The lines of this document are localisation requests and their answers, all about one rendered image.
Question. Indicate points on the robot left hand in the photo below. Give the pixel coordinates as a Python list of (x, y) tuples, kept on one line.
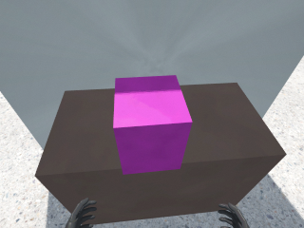
[(76, 218)]

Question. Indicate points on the robot right hand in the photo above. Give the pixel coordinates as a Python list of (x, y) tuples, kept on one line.
[(237, 219)]

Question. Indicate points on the pedestal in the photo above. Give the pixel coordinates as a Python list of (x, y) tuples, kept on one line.
[(229, 150)]

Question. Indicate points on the carton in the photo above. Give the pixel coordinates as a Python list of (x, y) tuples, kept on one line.
[(151, 123)]

